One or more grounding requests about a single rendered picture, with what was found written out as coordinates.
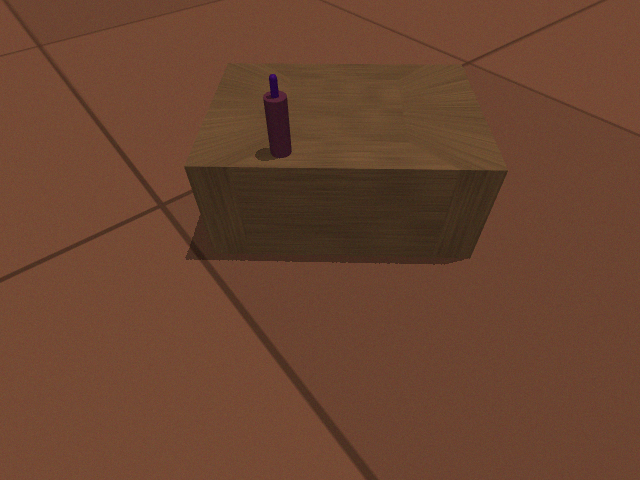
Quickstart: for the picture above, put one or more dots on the bottle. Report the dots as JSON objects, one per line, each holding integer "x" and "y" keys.
{"x": 277, "y": 118}

